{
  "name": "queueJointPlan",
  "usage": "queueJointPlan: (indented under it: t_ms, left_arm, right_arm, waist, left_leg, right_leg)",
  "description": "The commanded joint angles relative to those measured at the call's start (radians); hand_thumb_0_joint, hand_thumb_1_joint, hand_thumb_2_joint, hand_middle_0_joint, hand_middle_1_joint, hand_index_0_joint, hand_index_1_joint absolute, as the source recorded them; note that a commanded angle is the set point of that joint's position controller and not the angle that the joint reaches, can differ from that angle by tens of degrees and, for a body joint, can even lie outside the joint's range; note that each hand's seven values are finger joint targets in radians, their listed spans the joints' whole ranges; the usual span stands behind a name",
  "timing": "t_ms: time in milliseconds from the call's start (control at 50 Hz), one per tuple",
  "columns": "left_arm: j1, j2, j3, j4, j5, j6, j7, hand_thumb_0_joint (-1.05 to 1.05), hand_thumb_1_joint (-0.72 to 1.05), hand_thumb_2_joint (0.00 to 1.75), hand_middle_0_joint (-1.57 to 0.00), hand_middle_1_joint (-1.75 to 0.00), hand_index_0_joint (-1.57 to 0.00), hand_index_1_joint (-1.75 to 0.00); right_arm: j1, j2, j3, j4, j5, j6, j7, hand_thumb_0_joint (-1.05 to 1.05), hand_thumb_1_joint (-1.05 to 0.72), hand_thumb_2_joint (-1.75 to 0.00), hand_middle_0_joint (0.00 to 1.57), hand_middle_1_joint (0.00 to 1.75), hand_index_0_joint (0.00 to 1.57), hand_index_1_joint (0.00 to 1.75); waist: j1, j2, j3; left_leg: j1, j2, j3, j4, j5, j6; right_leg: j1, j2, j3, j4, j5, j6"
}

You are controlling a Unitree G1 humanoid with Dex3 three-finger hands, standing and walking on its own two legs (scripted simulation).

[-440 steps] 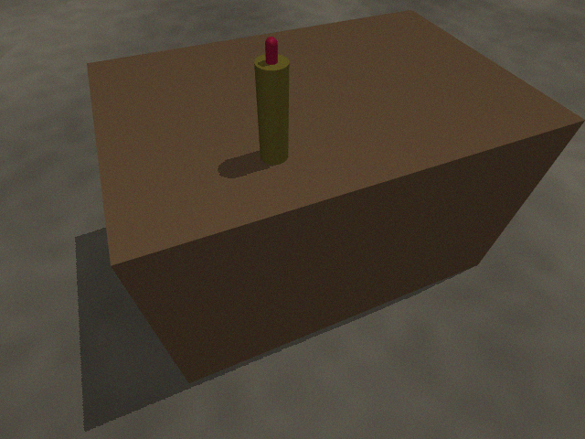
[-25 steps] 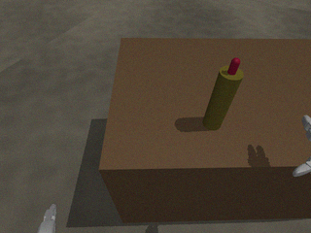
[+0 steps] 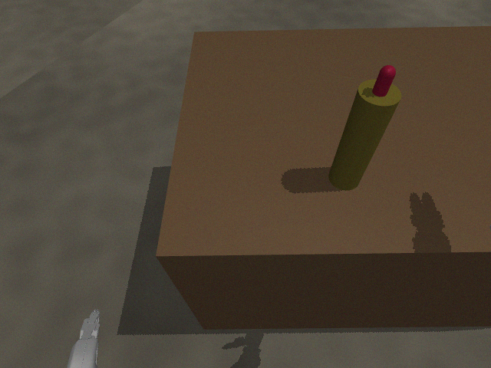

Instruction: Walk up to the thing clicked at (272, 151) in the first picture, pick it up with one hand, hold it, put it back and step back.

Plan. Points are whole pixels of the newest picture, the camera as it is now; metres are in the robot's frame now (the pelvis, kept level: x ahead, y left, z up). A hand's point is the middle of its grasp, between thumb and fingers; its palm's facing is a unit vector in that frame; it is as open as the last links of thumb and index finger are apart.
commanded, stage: go down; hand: right
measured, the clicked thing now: (362, 133) +0.49 -0.20 +0.07
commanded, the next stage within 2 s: approach in 1.78 s
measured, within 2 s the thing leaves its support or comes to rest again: neither
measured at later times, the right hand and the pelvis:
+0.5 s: hand out of the picture +0.37 -0.37 +0.12, palm faces +0.17 +0.99 +0.02, open 17.2 cm; pelvis +0.00 -0.01 -0.01, yaw +0 degrees
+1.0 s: hand out of the picture +0.39 -0.38 +0.13, palm faces +0.19 +0.98 +0.03, open 17.4 cm; pelvis +0.00 -0.01 -0.01, yaw +1 degrees
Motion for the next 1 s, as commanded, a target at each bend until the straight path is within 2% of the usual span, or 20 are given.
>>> queueJointPlan:
  t_ms: [0, 20, 60, 80, 200, 280, 300, 340, 400, 460, 540, 560, 600, 640, 700, 740, 820, 840, 900, 980]
  left_arm:
    - [-0.118, 0.182, 0.054, -0.185, 0.007, -0.064, 0.032, 0.00, -0.57, 0.07, -0.05, -0.05, -0.05, -0.06]
    - [-0.097, 0.196, 0.067, -0.167, 0.010, -0.059, 0.034, 0.00, -0.57, 0.06, -0.05, -0.05, -0.05, -0.06]
    - [-0.032, 0.167, 0.051, -0.107, 0.015, -0.046, 0.028, 0.00, -0.56, 0.06, -0.05, -0.05, -0.05, -0.06]
    - [-0.025, 0.183, 0.068, -0.115, 0.016, -0.045, 0.026, 0.00, -0.56, 0.06, -0.05, -0.05, -0.05, -0.05]
    - [-0.038, 0.177, 0.080, -0.205, 0.010, -0.057, 0.014, 0.00, -0.57, 0.07, -0.05, -0.05, -0.05, -0.06]
    - [-0.086, 0.108, 0.017, -0.158, 0.009, -0.062, 0.012, 0.00, -0.57, 0.07, -0.05, -0.05, -0.04, -0.06]
    - [-0.098, 0.136, 0.041, -0.154, 0.010, -0.066, 0.016, 0.00, -0.57, 0.07, -0.05, -0.05, -0.04, -0.06]
    - [-0.108, 0.144, 0.036, -0.135, 0.015, -0.070, 0.017, 0.00, -0.57, 0.07, -0.05, -0.05, -0.04, -0.06]
    - [-0.061, 0.148, 0.030, -0.116, 0.020, -0.068, 0.019, 0.00, -0.56, 0.07, -0.05, -0.05, -0.05, -0.06]
    - [-0.041, 0.224, 0.090, -0.182, 0.022, -0.065, 0.025, 0.00, -0.57, 0.07, -0.05, -0.05, -0.05, -0.06]
    - [-0.020, 0.178, 0.069, -0.209, 0.016, -0.059, 0.014, 0.00, -0.57, 0.07, -0.05, -0.05, -0.05, -0.06]
    - [-0.009, 0.138, 0.037, -0.185, 0.016, -0.057, 0.007, 0.00, -0.56, 0.06, -0.05, -0.05, -0.05, -0.06]
    - [-0.034, 0.120, 0.025, -0.182, 0.015, -0.060, 0.003, 0.00, -0.56, 0.07, -0.05, -0.05, -0.04, -0.05]
    - [-0.059, 0.122, 0.020, -0.168, 0.019, -0.062, -0.001, 0.00, -0.55, 0.06, -0.05, -0.05, -0.05, -0.05]
    - [-0.095, 0.128, 0.013, -0.170, 0.024, -0.069, -0.002, 0.00, -0.55, 0.06, -0.05, -0.05, -0.05, -0.05]
    - [-0.113, 0.177, 0.038, -0.231, 0.025, -0.075, 0.003, 0.00, -0.55, 0.06, -0.05, -0.05, -0.05, -0.05]
    - [-0.027, 0.183, 0.041, -0.226, 0.025, -0.071, 0.011, 0.00, -0.55, 0.06, -0.05, -0.05, -0.05, -0.05]
    - [-0.020, 0.158, 0.017, -0.221, 0.026, -0.069, 0.008, 0.00, -0.56, 0.06, -0.05, -0.05, -0.05, -0.06]
    - [-0.004, 0.182, 0.051, -0.234, 0.025, -0.069, 0.008, 0.00, -0.56, 0.06, -0.05, -0.05, -0.04, -0.05]
    - [0.000, 0.140, 0.021, -0.207, 0.027, -0.066, -0.004, 0.00, -0.55, 0.06, -0.05, -0.05, -0.04, -0.05]
  right_arm:
    - [-0.321, -0.420, -0.073, -0.118, 0.014, -0.065, -0.003, 0.00, 0.44, -0.04, 0.07, 0.04, 0.06, 0.04]
    - [-0.330, -0.451, -0.083, -0.133, 0.006, -0.062, -0.005, 0.00, 0.45, -0.04, 0.07, 0.04, 0.06, 0.04]
    - [-0.321, -0.459, -0.072, -0.113, -0.013, -0.048, -0.004, 0.00, 0.44, -0.03, 0.07, 0.04, 0.06, 0.04]
    - [-0.279, -0.444, -0.069, -0.057, -0.012, -0.041, -0.003, 0.00, 0.44, -0.03, 0.08, 0.04, 0.06, 0.03]
    - [-0.364, -0.465, -0.088, -0.115, -0.011, -0.059, -0.006, 0.00, 0.47, -0.03, 0.07, 0.04, 0.06, 0.04]
    - [-0.445, -0.439, -0.049, -0.163, -0.014, -0.076, 0.001, 0.00, 0.49, -0.03, 0.07, 0.04, 0.06, 0.04]
    - [-0.410, -0.439, -0.043, -0.084, -0.015, -0.068, 0.002, 0.00, 0.45, -0.03, 0.07, 0.04, 0.06, 0.04]
    - [-0.415, -0.433, -0.030, -0.077, -0.020, -0.063, 0.012, 0.00, 0.46, -0.04, 0.07, 0.04, 0.06, 0.04]
    - [-0.440, -0.490, -0.061, -0.092, -0.024, -0.059, 0.015, 0.00, 0.47, -0.04, 0.06, 0.04, 0.06, 0.04]
    - [-0.445, -0.538, -0.100, -0.088, -0.021, -0.059, 0.005, 0.00, 0.45, -0.04, 0.07, 0.04, 0.06, 0.04]
    - [-0.420, -0.507, -0.086, -0.037, -0.036, -0.052, -0.011, 0.00, 0.48, -0.03, 0.07, 0.04, 0.06, 0.04]
    - [-0.438, -0.507, -0.078, -0.044, -0.039, -0.057, -0.013, 0.00, 0.50, -0.04, 0.06, 0.04, 0.06, 0.04]
    - [-0.428, -0.508, -0.076, -0.022, -0.049, -0.054, -0.009, 0.00, 0.51, -0.03, 0.07, 0.04, 0.06, 0.04]
    - [-0.451, -0.508, -0.061, -0.010, -0.049, -0.056, -0.004, 0.00, 0.51, -0.04, 0.06, 0.04, 0.06, 0.04]
    - [-0.501, -0.521, -0.057, -0.004, -0.051, -0.061, 0.006, 0.00, 0.51, -0.04, 0.06, 0.04, 0.06, 0.04]
    - [-0.529, -0.556, -0.075, -0.009, -0.046, -0.069, 0.011, 0.00, 0.52, -0.04, 0.06, 0.04, 0.06, 0.04]
    - [-0.560, -0.598, -0.088, 0.010, -0.058, -0.073, 0.010, 0.00, 0.50, -0.04, 0.06, 0.04, 0.06, 0.04]
    - [-0.586, -0.609, -0.093, -0.039, -0.058, -0.075, 0.009, 0.00, 0.50, -0.04, 0.06, 0.04, 0.06, 0.04]
    - [-0.518, -0.589, -0.078, 0.070, -0.067, -0.053, 0.000, 0.00, 0.52, -0.03, 0.06, 0.04, 0.06, 0.04]
    - [-0.553, -0.590, -0.065, 0.066, -0.086, -0.049, -0.004, 0.00, 0.53, -0.04, 0.06, 0.04, 0.06, 0.04]
  waist:
    - [-0.009, -0.098, -0.381]
    - [-0.020, -0.139, -0.409]
    - [-0.024, -0.190, -0.345]
    - [-0.011, -0.160, -0.306]
    - [0.022, -0.108, -0.349]
    - [0.005, -0.198, -0.334]
    - [0.024, -0.180, -0.304]
    - [0.029, -0.195, -0.326]
    - [0.023, -0.207, -0.400]
    - [0.040, -0.174, -0.456]
    - [0.031, -0.140, -0.371]
    - [0.021, -0.175, -0.340]
    - [0.012, -0.176, -0.323]
    - [0.017, -0.184, -0.301]
    - [0.025, -0.220, -0.356]
    - [0.036, -0.211, -0.396]
    - [0.046, -0.195, -0.441]
    - [0.036, -0.248, -0.466]
    - [0.056, -0.182, -0.364]
    - [0.041, -0.208, -0.345]
  left_leg:
    - [0.020, -0.010, -0.006, -0.034, 0.329, 0.015]
    - [0.012, -0.013, -0.002, -0.031, 0.320, 0.021]
    - [-0.020, -0.018, 0.002, -0.037, 0.289, 0.029]
    - [-0.031, -0.024, 0.008, -0.044, 0.266, 0.030]
    - [-0.010, -0.022, -0.002, -0.043, 0.317, 0.020]
    - [-0.054, -0.019, -0.013, -0.033, 0.276, 0.028]
    - [-0.069, -0.021, -0.009, -0.038, 0.249, 0.029]
    - [-0.085, -0.021, -0.009, -0.026, 0.253, 0.030]
    - [-0.065, -0.017, -0.012, -0.011, 0.323, 0.026]
    - [-0.059, -0.031, 0.006, -0.008, 0.334, 0.025]
    - [-0.066, -0.034, 0.011, -0.014, 0.289, 0.028]
    - [-0.070, -0.028, 0.003, -0.019, 0.274, 0.030]
    - [-0.073, -0.027, 0.002, -0.014, 0.253, 0.033]
    - [-0.093, -0.029, -0.002, -0.010, 0.223, 0.035]
    - [-0.120, -0.032, -0.003, 0.007, 0.222, 0.037]
    - [-0.112, -0.035, 0.002, 0.011, 0.206, 0.037]
    - [-0.111, -0.035, 0.000, 0.017, 0.239, 0.035]
    - [-0.104, -0.031, -0.004, 0.020, 0.261, 0.035]
    - [-0.114, -0.032, 0.001, 0.008, 0.221, 0.033]
    - [-0.120, -0.029, -0.006, 0.010, 0.206, 0.036]
  right_leg:
    - [0.291, 0.003, 0.046, -0.014, 0.358, -0.024]
    - [0.316, -0.003, 0.048, -0.014, 0.384, -0.017]
    - [0.292, -0.006, 0.045, -0.021, 0.382, -0.008]
    - [0.271, -0.010, 0.047, -0.026, 0.350, -0.007]
    - [0.279, -0.001, 0.036, -0.006, 0.331, -0.022]
    - [0.264, -0.004, 0.035, -0.010, 0.300, -0.018]
    - [0.248, -0.008, 0.039, -0.008, 0.277, -0.017]
    - [0.254, -0.009, 0.042, 0.003, 0.295, -0.013]
    - [0.275, -0.004, 0.040, 0.038, 0.377, -0.017]
    - [0.335, -0.016, 0.052, 0.042, 0.457, -0.007]
    - [0.271, -0.015, 0.048, 0.024, 0.382, -0.009]
    - [0.239, -0.009, 0.039, 0.024, 0.330, -0.011]
    - [0.207, -0.011, 0.041, 0.012, 0.294, -0.010]
    - [0.185, -0.015, 0.042, 0.013, 0.247, -0.005]
    - [0.214, -0.024, 0.050, 0.038, 0.299, 0.003]
    - [0.231, -0.030, 0.061, 0.039, 0.285, 0.005]
    - [0.260, -0.018, 0.049, 0.053, 0.308, -0.004]
    - [0.273, -0.015, 0.046, 0.062, 0.345, -0.003]
    - [0.193, -0.011, 0.041, 0.045, 0.235, -0.009]
    - [0.154, -0.009, 0.038, 0.046, 0.198, -0.007]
